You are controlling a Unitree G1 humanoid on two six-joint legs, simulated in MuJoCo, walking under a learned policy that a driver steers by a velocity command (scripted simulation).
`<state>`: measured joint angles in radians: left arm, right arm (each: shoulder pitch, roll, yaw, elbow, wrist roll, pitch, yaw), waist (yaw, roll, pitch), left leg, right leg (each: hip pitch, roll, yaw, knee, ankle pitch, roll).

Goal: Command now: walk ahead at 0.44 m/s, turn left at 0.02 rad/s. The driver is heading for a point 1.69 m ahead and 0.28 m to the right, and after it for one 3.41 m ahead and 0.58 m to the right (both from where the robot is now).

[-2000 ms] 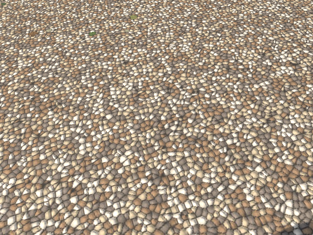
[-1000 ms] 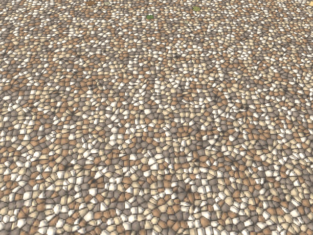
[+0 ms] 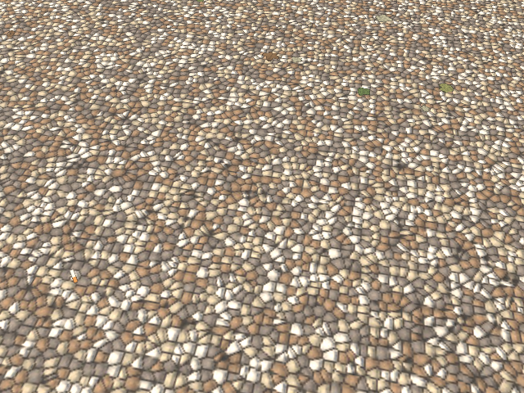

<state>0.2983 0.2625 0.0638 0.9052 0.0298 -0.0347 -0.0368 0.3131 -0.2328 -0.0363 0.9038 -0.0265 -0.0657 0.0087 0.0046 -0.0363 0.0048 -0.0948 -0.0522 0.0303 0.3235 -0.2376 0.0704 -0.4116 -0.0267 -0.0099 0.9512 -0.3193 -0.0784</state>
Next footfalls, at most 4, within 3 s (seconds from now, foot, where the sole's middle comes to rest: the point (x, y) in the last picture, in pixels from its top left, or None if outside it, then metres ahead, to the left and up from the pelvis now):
0.34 right None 0.35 -0.10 -0.78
0.90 left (234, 340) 0.66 0.07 -0.78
1.44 right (297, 251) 0.96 -0.11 -0.78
2.02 left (244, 178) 1.26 0.07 -0.78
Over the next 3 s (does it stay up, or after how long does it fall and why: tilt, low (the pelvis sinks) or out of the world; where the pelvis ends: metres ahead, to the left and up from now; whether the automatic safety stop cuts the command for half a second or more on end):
stays up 1.60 -0.13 -0.01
